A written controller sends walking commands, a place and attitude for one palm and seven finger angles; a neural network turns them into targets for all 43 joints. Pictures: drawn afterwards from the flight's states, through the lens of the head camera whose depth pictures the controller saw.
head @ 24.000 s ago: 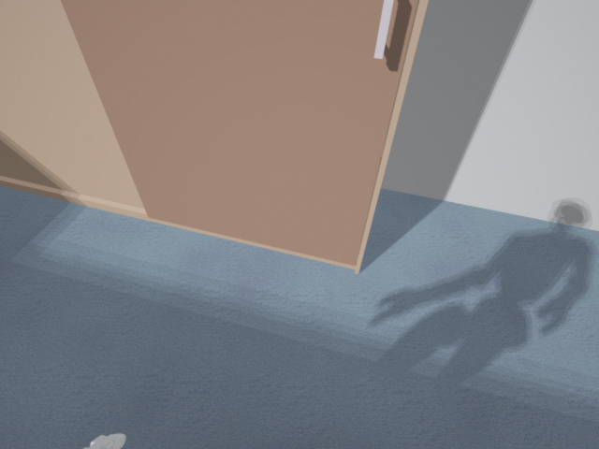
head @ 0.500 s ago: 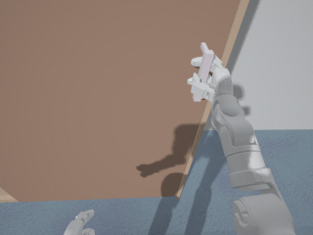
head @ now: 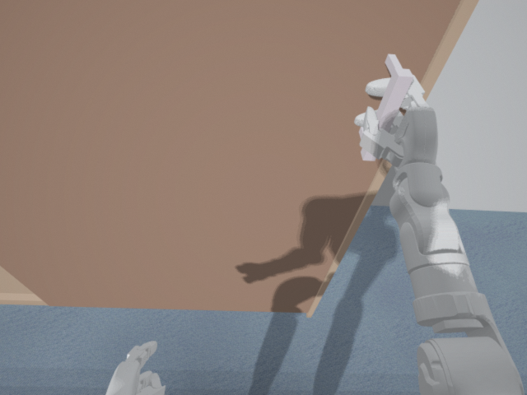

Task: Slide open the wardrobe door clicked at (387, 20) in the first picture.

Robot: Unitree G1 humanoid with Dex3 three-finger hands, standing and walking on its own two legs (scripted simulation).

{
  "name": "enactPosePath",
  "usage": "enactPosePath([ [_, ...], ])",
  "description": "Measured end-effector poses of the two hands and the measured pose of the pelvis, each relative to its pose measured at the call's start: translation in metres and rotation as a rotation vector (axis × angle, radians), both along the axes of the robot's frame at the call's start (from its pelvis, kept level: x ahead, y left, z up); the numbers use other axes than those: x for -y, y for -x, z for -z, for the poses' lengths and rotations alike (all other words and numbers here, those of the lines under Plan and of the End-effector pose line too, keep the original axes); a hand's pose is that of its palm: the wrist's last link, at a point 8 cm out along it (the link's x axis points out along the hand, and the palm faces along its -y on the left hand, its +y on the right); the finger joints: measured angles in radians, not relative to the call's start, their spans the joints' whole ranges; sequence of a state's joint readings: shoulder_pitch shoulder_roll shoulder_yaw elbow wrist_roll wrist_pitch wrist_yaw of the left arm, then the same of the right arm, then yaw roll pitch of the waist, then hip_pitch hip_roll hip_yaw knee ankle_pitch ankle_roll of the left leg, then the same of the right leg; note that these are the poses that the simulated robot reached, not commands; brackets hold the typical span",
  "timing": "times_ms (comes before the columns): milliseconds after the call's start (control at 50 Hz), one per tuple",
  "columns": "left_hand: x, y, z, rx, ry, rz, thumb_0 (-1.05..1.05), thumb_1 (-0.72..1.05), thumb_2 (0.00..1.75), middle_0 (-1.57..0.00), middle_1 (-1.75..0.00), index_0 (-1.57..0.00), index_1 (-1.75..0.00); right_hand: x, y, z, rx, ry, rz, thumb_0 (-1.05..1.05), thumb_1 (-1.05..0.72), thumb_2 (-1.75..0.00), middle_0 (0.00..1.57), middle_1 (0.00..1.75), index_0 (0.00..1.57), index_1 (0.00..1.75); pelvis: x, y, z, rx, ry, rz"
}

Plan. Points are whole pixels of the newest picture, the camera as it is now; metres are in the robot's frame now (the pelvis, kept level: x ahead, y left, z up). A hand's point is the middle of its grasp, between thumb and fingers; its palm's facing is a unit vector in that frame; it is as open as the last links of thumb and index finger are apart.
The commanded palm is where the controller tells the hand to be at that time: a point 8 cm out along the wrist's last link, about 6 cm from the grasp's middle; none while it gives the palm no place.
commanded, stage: step sideways, sliding the door along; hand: right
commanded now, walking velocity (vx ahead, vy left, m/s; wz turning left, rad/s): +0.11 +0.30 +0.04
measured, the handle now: (380, 110) +0.47 -0.15 +0.21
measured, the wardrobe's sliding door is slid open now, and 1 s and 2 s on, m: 0.00 0.06 0.19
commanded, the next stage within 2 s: none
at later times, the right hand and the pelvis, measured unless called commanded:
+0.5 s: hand (355, 131) +0.43 -0.11 +0.20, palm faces +0.33 +0.94 -0.05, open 6.2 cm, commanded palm +0.40 -0.07 +0.19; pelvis +0.04 +0.12 +0.00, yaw -5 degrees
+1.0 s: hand (318, 129) +0.43 -0.05 +0.20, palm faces +0.42 +0.91 +0.01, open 6.8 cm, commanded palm +0.40 +0.01 +0.18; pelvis +0.12 +0.16 +0.00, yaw -8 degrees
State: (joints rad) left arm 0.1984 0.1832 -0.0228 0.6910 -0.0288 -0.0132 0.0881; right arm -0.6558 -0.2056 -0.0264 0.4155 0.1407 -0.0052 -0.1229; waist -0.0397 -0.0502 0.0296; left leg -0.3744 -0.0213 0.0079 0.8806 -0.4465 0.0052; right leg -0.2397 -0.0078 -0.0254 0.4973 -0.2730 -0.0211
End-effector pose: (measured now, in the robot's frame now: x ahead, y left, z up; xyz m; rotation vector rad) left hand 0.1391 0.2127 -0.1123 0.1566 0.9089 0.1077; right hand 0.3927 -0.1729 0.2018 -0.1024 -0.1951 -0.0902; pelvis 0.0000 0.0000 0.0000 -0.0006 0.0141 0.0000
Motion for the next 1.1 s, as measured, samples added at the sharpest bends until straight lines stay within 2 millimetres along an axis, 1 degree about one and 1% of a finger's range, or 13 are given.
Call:
enactPosePath([
  [120,-0.034,-0.01,0.009,-0.06,0.002,0.045,0.01,0.9,0.9,-0.2,-0.3,-0.2,-0.3,-0.009,-0.001,0.005,0.06,-0.044,0.085,0.0,-0.76,-0.86,0.44,1.4,0.28,1.4,-0.04,-0.01,0.005,0.035,-0.019,-0.01],
  [200,-0.063,-0.036,0.016,-0.036,-0.006,0.074,0.01,0.9,0.9,-0.2,-0.3,-0.2,-0.3,-0.014,0.001,0.007,0.109,-0.018,0.165,0.0,-0.77,-0.86,0.45,1.4,0.23,1.4,-0.07,-0.017,0.016,0.051,-0.033,0.034],
  [300,-0.09,-0.077,0.006,0.001,-0.077,0.109,0.01,0.91,0.9,-0.2,-0.3,-0.2,-0.3,-0.017,0.001,0.007,0.123,-0.011,0.191,0.0,-0.77,-0.86,0.45,1.4,0.22,1.39,-0.084,-0.023,0.013,0.026,-0.02,0.095],
  [360,-0.096,-0.102,0.0,0.05,-0.099,0.134,0.01,0.91,0.9,-0.19,-0.3,-0.19,-0.3,-0.017,0.001,0.009,0.148,-0.005,0.183,0.0,-0.77,-0.85,0.45,1.4,0.21,1.35,-0.088,-0.025,0.015,0.025,-0.02,0.097],
  [420,-0.093,-0.12,-0.008,0.065,-0.059,0.18,0.01,0.91,0.9,-0.19,-0.3,-0.19,-0.3,-0.019,0.001,0.01,0.154,-0.004,0.193,0.0,-0.77,-0.84,0.45,1.4,0.2,1.33,-0.099,-0.031,0.008,0.039,-0.033,0.086],
  [560,-0.088,-0.152,-0.023,0.107,0.019,0.275,0.01,0.91,0.9,-0.19,-0.3,-0.2,-0.3,-0.027,0.001,0.009,0.151,-0.004,0.268,-0.01,-0.75,-0.86,0.45,1.4,0.23,1.3,-0.137,-0.058,-0.001,0.062,-0.072,0.082],
  [620,-0.091,-0.168,-0.02,0.147,0.059,0.306,0.01,0.9,0.9,-0.2,-0.3,-0.2,-0.3,-0.032,0.001,0.009,0.151,0.001,0.33,-0.01,-0.74,-0.86,0.45,1.4,0.24,1.3,-0.157,-0.074,0.003,0.081,-0.067,0.085],
  [700,-0.106,-0.195,-0.004,0.195,0.114,0.336,0.01,0.9,0.9,-0.2,-0.3,-0.2,-0.3,-0.042,0.001,0.01,0.169,0.022,0.439,-0.02,-0.73,-0.86,0.45,1.4,0.19,1.33,-0.184,-0.096,0.019,0.093,-0.038,0.118],
  [780,-0.129,-0.214,0.007,0.188,0.072,0.299,0.01,0.9,0.9,-0.2,-0.3,-0.2,-0.3,-0.053,0.001,0.01,0.157,0.026,0.487,-0.02,-0.74,-0.85,0.45,1.4,0.14,1.36,-0.184,-0.101,0.016,0.056,-0.02,0.155],
  [840,-0.142,-0.218,0.006,0.17,0.01,0.271,0.01,0.91,0.9,-0.2,-0.3,-0.2,-0.3,-0.06,0.002,0.011,0.179,0.015,0.466,-0.01,-0.75,-0.83,0.45,1.4,0.13,1.37,-0.175,-0.103,0.012,0.031,-0.021,0.175],
  [900,-0.146,-0.217,0.001,0.147,-0.041,0.266,0.01,0.91,0.9,-0.19,-0.3,-0.19,-0.3,-0.066,0.003,0.013,0.213,0.004,0.405,-0.01,-0.76,-0.81,0.45,1.4,0.12,1.3,-0.167,-0.106,0.014,0.039,-0.039,0.178],
  [1000,-0.128,-0.215,-0.025,0.143,-0.012,0.306,0.01,0.91,0.9,-0.19,-0.3,-0.19,-0.3,-0.079,0.004,0.015,0.228,-0.044,0.324,0.01,-0.76,-0.8,0.45,1.4,0.13,1.19,-0.162,-0.121,0.002,0.049,-0.056,0.144],
  [1100,-0.099,-0.225,-0.047,0.213,0.037,0.339,0.01,0.91,0.9,-0.19,-0.3,-0.19,-0.3,-0.095,0.005,0.014,0.216,-0.102,0.265,0.02,-0.76,-0.8,0.45,1.4,0.17,1.17,-0.155,-0.136,-0.006,0.049,-0.074,0.105],
])
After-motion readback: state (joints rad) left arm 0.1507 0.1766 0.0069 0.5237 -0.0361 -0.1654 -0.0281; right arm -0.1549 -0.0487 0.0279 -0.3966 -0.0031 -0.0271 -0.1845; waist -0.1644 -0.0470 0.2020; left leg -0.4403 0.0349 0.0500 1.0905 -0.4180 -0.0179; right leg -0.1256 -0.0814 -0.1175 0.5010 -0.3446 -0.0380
